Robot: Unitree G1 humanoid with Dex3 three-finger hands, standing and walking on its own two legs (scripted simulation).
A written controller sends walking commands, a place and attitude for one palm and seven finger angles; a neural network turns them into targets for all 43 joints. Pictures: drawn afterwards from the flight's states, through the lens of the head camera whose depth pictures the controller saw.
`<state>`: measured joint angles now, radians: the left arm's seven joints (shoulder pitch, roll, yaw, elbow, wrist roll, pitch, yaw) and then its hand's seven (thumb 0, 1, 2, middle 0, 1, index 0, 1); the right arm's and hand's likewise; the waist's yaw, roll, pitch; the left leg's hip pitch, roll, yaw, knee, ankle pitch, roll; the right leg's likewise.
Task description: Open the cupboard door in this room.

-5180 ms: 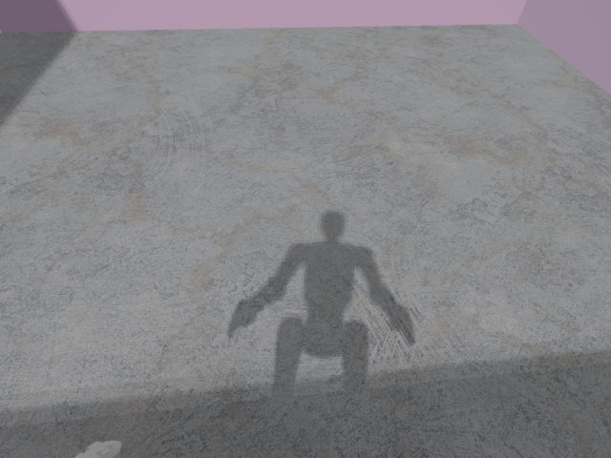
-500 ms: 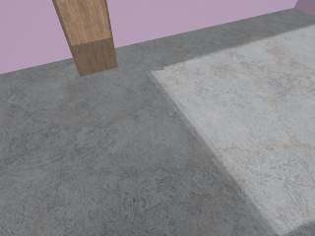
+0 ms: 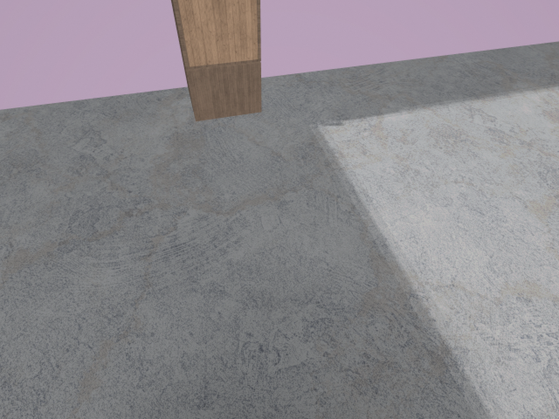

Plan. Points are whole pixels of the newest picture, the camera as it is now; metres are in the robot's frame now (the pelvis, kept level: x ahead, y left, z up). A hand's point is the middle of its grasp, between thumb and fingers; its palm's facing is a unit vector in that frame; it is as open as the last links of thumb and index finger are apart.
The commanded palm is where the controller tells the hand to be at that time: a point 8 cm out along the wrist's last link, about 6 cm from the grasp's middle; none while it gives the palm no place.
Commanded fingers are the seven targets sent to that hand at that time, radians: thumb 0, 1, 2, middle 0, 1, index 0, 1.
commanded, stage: stand and wait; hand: left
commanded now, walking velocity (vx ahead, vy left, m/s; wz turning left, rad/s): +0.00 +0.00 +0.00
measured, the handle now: out of the picture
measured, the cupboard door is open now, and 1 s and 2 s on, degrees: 0 0 0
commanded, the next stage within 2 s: turn or walk to find it in 0.04 s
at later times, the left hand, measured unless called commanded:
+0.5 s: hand out of the picture -0.03 +0.21 -0.20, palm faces +0.21 -0.95 -0.22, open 7.4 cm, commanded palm none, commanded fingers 0.00 0.90 0.90 -0.20 -0.30 -0.20 -0.30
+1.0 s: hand out of the picture +0.00 +0.17 -0.15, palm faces +0.31 -0.91 -0.27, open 7.4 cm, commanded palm none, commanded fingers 0.00 0.90 0.90 -0.20 -0.30 -0.20 -0.30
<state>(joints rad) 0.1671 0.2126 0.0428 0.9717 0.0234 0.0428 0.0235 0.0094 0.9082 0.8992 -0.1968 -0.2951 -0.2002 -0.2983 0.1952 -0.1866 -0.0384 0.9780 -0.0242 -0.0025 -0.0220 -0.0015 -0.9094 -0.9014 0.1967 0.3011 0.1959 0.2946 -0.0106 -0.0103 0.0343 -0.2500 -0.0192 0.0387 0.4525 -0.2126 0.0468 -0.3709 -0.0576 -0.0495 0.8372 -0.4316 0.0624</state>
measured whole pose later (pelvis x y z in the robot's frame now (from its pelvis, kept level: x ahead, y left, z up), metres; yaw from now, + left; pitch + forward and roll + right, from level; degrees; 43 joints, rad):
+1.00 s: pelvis -0.01 -0.03 +0.00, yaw +19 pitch -1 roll +2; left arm 0.20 0.16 0.01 0.96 0.03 0.00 0.02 0.01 0.91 0.90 -0.20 -0.30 -0.20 -0.30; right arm 0.21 -0.23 -0.06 1.01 -0.02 0.06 0.00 0.00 -0.91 -0.90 0.20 0.30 0.20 0.29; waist -0.01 0.05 0.04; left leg -0.38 -0.02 -0.04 0.86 -0.43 -0.02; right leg -0.22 -0.03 -0.08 0.52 -0.29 -0.03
